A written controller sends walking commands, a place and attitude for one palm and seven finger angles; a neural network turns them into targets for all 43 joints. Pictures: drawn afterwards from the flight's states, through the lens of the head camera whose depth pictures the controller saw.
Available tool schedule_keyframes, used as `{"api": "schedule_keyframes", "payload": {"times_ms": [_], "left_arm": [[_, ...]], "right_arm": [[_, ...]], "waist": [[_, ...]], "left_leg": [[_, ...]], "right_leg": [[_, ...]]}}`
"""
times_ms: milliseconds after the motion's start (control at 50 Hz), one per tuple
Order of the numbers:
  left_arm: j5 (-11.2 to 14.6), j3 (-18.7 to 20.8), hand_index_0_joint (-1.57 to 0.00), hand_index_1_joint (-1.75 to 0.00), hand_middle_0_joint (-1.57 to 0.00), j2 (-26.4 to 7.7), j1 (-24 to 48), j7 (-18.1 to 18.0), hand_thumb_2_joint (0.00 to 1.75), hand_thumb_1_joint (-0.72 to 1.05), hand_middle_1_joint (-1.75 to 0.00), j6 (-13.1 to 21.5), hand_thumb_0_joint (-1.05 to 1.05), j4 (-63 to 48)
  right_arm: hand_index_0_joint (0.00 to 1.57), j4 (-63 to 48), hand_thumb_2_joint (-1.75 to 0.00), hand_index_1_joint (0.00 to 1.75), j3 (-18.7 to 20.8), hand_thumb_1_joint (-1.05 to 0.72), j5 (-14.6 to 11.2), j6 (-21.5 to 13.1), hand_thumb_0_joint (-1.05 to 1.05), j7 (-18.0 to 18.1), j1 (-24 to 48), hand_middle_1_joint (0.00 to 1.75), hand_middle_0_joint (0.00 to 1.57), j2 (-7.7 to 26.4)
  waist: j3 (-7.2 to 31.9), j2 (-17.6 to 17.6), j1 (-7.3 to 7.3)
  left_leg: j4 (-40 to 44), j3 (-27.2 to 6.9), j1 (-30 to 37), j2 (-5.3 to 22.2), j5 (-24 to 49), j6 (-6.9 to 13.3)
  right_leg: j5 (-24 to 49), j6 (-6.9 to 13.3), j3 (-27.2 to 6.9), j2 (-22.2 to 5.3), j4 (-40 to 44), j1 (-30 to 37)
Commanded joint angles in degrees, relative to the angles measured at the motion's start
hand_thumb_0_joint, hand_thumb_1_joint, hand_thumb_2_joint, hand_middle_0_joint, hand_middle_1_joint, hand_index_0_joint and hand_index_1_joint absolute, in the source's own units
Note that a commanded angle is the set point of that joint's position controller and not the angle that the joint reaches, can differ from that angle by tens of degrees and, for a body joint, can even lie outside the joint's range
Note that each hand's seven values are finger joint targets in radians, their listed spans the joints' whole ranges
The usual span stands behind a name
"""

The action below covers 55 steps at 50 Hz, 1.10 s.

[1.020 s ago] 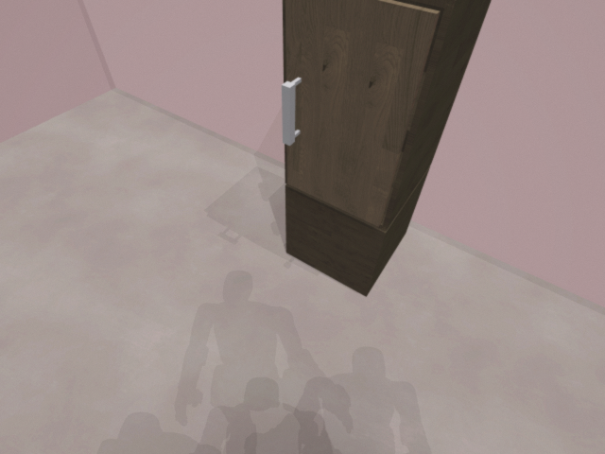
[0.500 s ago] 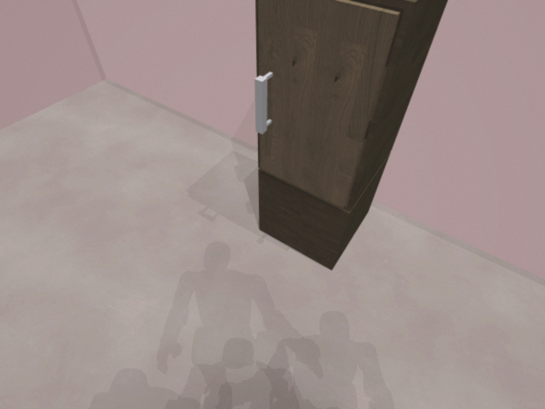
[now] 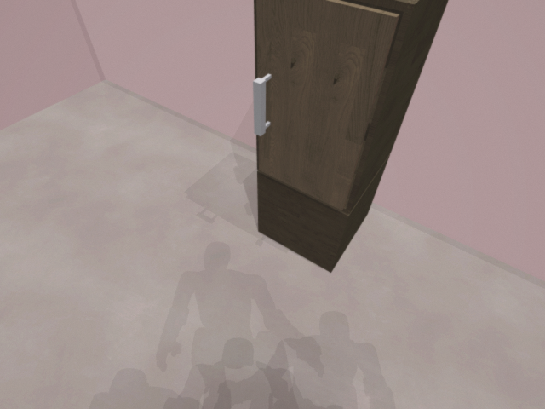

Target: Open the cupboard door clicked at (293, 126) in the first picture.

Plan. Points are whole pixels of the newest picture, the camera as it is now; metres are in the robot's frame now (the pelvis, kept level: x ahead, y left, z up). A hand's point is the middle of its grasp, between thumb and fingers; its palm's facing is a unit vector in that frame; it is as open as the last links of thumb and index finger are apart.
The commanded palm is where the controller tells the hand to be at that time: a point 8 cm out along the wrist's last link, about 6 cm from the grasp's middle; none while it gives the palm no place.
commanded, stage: walk around to get in front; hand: left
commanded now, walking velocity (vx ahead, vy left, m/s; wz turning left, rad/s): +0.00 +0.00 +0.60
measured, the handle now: (263, 105) +0.90 +0.07 -0.06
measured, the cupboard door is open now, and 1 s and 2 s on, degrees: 0 0 0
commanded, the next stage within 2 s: none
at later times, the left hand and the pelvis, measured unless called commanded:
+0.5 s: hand out of the picture -0.02 +0.24 -0.18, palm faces +0.26 -0.93 -0.24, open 7.4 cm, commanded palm none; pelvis -0.03 +0.02 -0.01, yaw +15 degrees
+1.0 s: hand out of the picture -0.09 +0.14 -0.16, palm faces +0.53 -0.79 -0.30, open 7.4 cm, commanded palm none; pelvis -0.03 -0.06 +0.00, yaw +34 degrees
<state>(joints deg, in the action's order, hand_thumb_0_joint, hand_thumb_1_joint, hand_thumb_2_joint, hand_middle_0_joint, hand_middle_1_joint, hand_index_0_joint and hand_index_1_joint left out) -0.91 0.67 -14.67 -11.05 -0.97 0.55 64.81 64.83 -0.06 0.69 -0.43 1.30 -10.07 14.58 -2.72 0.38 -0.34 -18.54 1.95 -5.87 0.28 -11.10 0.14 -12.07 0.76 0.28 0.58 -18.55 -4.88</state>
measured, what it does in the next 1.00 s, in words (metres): steps on the spot, turning left: right foot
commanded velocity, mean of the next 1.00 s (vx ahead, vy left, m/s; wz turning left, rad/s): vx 0.00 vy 0.00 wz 0.60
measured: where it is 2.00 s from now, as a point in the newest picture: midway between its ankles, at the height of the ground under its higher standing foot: outside the picture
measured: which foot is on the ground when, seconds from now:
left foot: down 0.00-0.76, up 0.78-1.00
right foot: down 0.00-0.32, up 0.34-0.74, down 0.76-1.00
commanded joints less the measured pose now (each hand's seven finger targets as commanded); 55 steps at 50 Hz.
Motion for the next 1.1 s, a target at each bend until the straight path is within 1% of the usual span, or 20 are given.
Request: {"api": "schedule_keyframes", "payload": {"times_ms": [0,120,200,240,260,280,300,320,360,440,580,660,700,720,740,760,780,860,960,1080], "left_arm": [[0.3,1.7,-0.20,-0.30,-0.20,-6.2,-4.0,-1.1,0.90,0.90,-0.30,-0.1,0.00,-2.3],[0.0,4.1,-0.20,-0.30,-0.20,-9.1,-4.4,-1.4,0.90,0.90,-0.30,-1.0,0.00,-5.6],[-0.9,5.0,-0.20,-0.30,-0.20,-9.9,-1.9,-1.7,0.90,0.90,-0.30,-1.1,0.00,-9.0],[-1.0,5.4,-0.20,-0.30,-0.20,-9.7,0.2,-1.6,0.90,0.90,-0.30,-1.1,0.00,-10.3],[-0.8,5.3,-0.20,-0.30,-0.20,-8.7,0.5,-1.4,0.90,0.90,-0.30,-1.2,0.00,-11.0],[-0.2,5.1,-0.20,-0.30,-0.20,-6.2,-0.4,-1.2,0.90,0.90,-0.30,-1.8,0.00,-12.0],[0.1,4.3,-0.20,-0.30,-0.20,-3.7,1.4,-1.3,0.90,0.90,-0.30,-2.2,0.00,-13.6],[-0.4,4.6,-0.20,-0.30,-0.20,-5.0,1.1,-1.5,0.90,0.90,-0.30,-3.0,0.00,-13.1],[-0.8,5.1,-0.20,-0.30,-0.20,-5.5,1.3,-1.0,0.90,0.90,-0.30,-3.3,0.00,-12.9],[-0.6,5.0,-0.20,-0.30,-0.20,-4.4,0.1,-0.4,0.90,0.90,-0.30,-2.2,0.00,-13.0],[-0.3,4.5,-0.20,-0.30,-0.20,-3.9,1.5,-0.6,0.90,0.90,-0.30,-2.1,0.00,-15.5],[0.1,4.4,-0.20,-0.30,-0.20,-4.5,-2.1,-0.9,0.90,0.90,-0.30,-2.1,0.00,-15.2],[0.2,5.1,-0.20,-0.30,-0.20,-5.5,-7.7,-1.1,0.90,0.90,-0.30,-1.9,0.00,-13.9],[-0.3,5.7,-0.20,-0.30,-0.20,-7.9,-9.6,-1.3,0.90,0.90,-0.30,-1.5,0.00,-13.7],[-1.4,6.7,-0.20,-0.30,-0.20,-13.1,-9.0,-1.7,0.90,0.90,-0.30,-1.1,0.00,-14.8],[-1.1,6.0,-0.20,-0.30,-0.20,-14.0,-3.3,-1.8,0.90,0.90,-0.30,-1.3,0.00,-16.4],[-0.9,5.2,-0.20,-0.30,-0.20,-11.2,2.2,-1.8,0.90,0.90,-0.30,-1.2,0.00,-17.8],[-0.7,4.4,-0.20,-0.30,-0.20,-6.6,2.7,-1.5,0.90,0.90,-0.30,0.3,0.00,-17.8],[-0.7,5.2,-0.20,-0.30,-0.20,-8.3,-8.3,-1.6,0.90,0.90,-0.30,0.4,0.00,-15.2],[-1.3,6.4,-0.20,-0.30,-0.20,-10.4,-8.9,-1.5,0.90,0.90,-0.30,-0.2,0.00,-15.3]], "right_arm": [[0.20,-2.6,-0.90,0.30,1.1,-0.90,0.1,0.4,0.00,0.1,-2.3,0.30,0.20,4.9],[0.20,-5.6,-0.90,0.30,2.8,-0.90,0.0,1.8,0.00,-0.4,-2.1,0.30,0.20,5.2],[0.20,-8.0,-0.90,0.30,3.9,-0.90,0.1,2.8,0.00,-0.8,-2.0,0.30,0.20,3.7],[0.20,-8.3,-0.90,0.30,4.2,-0.90,0.0,2.8,0.00,-1.4,-3.8,0.30,0.20,3.4],[0.20,-7.9,-0.90,0.30,4.3,-0.90,0.0,2.3,0.00,-1.6,-6.3,0.30,0.20,3.9],[0.20,-7.8,-0.90,0.30,4.8,-0.90,0.6,1.6,0.00,-1.5,-9.5,0.30,0.20,7.0],[0.20,-7.2,-0.90,0.30,5.8,-0.90,1.2,1.6,0.00,-0.7,-12.0,0.30,0.20,10.7],[0.20,-6.5,-0.90,0.30,5.7,-0.90,1.2,2.0,0.00,-0.5,-11.9,0.30,0.20,10.8],[0.20,-9.7,-0.90,0.30,5.2,-0.90,1.2,1.9,0.00,-0.1,-6.0,0.30,0.20,8.5],[0.20,-10.3,-0.90,0.30,5.1,-0.90,0.9,1.2,0.00,0.4,-5.7,0.30,0.20,7.9],[0.20,-11.4,-0.90,0.30,6.3,-0.90,1.0,2.1,0.00,-0.1,-6.2,0.30,0.20,9.2],[0.20,-13.0,-0.90,0.30,7.0,-0.90,1.0,2.9,0.00,-0.5,-3.4,0.30,0.20,9.6],[0.20,-14.6,-0.90,0.30,7.2,-0.90,0.6,3.3,0.00,-0.7,-0.4,0.30,0.20,8.7],[0.20,-15.0,-0.90,0.30,7.1,-0.90,0.2,3.5,0.00,-1.0,-0.1,0.30,0.20,6.5],[0.20,-16.0,-0.90,0.30,6.9,-0.90,-0.1,3.3,0.00,-1.1,-1.2,0.30,0.20,2.8],[0.20,-16.0,-0.90,0.30,7.4,-0.90,0.7,3.2,0.00,-1.3,-0.7,0.30,0.20,5.5],[0.20,-15.7,-0.90,0.30,7.5,-0.90,1.0,3.6,0.00,-1.8,-2.6,0.30,0.20,5.4],[0.20,-14.5,-0.90,0.30,6.7,-0.90,0.5,3.7,0.00,-3.0,-2.6,0.30,0.20,3.7],[0.20,-16.5,-0.90,0.30,5.5,-0.90,0.3,3.9,0.00,-2.9,5.1,0.30,0.20,2.8],[0.20,-17.4,-0.90,0.30,4.7,-0.90,-0.2,3.1,0.00,-2.7,6.6,0.30,0.20,2.2]], "waist": [[1.5,0.0,0.44],[2.0,3.1,0.93],[-0.7,10.3,0.37],[-0.7,9.0,-1.20],[1.1,3.5,-2.26],[1.9,-10.9,-3.19],[1.7,-19.4,-4.00],[2.7,-12.2,-3.39],[-1.1,-8.3,-0.95],[2.8,-5.7,-0.47],[5.7,-9.6,-1.85],[5.5,-12.4,-0.56],[5.7,-10.9,2.03],[5.2,-4.2,3.15],[4.2,13.1,3.12],[0.7,13.2,1.57],[-0.6,8.1,-1.55],[-1.2,9.3,-2.95],[2.2,10.3,2.40],[3.7,13.7,3.19]], "left_leg": [[-1.6,-5.9,-2.5,5.5,13.6,0.4],[-12.6,-5.3,-9.6,2.4,9.1,-0.2],[-25.1,-2.1,-13.7,1.8,-16.5,-1.3],[-19.0,-2.0,-10.7,3.6,-13.6,-1.4],[-11.5,-3.4,-5.5,3.9,-1.6,-0.8],[-2.6,-18.3,-2.2,11.0,14.8,3.0],[2.7,-32.6,-0.1,20.4,28.0,8.7],[4.1,-28.9,-3.7,20.4,13.8,9.2],[6.5,-27.5,-10.3,15.6,-7.0,7.1],[3.8,-22.5,-3.2,11.7,4.1,7.4],[1.9,-26.1,-1.8,10.5,4.7,9.0],[0.2,-27.7,-7.8,7.6,5.0,7.5],[-1.5,-26.2,-16.6,4.6,-3.5,4.8],[-7.5,-22.3,-24.0,0.2,-10.4,1.8],[-24.4,-10.7,-32.1,-7.4,-18.9,-2.6],[-39.6,-8.8,-29.9,-5.7,-22.0,-2.6],[-47.0,-9.7,-27.7,-3.4,-18.4,-2.0],[-50.5,-5.0,-28.0,-0.5,-10.4,-3.7],[-40.5,-1.3,-27.5,0.0,-13.8,-4.6],[-24.5,2.4,-18.6,0.2,-15.9,-3.1]], "right_leg": [[14.2,0.8,-3.1,-8.2,-1.9,-0.3],[13.0,5.4,-5.1,-14.2,-4.9,-0.9],[16.1,11.1,-7.2,-22.3,-2.4,-4.6],[18.4,9.0,-3.2,-21.5,-7.2,-6.0],[16.4,5.5,1.0,-18.3,-14.2,-8.4],[0.7,0.0,7.2,-9.6,-27.0,-15.9],[-24.5,-3.2,4.8,-2.9,-38.6,-24.3],[-21.8,-1.6,-1.7,-4.3,-43.7,-21.6],[-13.6,-1.9,-2.5,-5.3,-45.5,-23.4],[-8.1,-3.7,-2.4,-4.3,-43.6,-25.9],[-12.3,-4.4,-1.5,-1.7,-31.8,-22.3],[-11.8,-3.4,-0.5,1.0,-19.1,-12.0],[-5.4,-2.8,0.7,0.8,-8.2,-0.7],[-8.2,-1.0,-4.9,-5.0,0.4,5.4],[-18.3,5.3,-24.5,-21.4,8.7,5.4],[-14.2,8.5,-27.1,-28.9,9.6,-6.2],[-12.7,9.2,-20.4,-26.3,8.6,-11.7],[15.5,6.2,-3.7,-16.8,-0.1,-6.2],[33.9,6.7,-0.9,-18.8,-4.6,5.7],[35.3,7.2,1.3,-21.5,-8.2,5.3]]}}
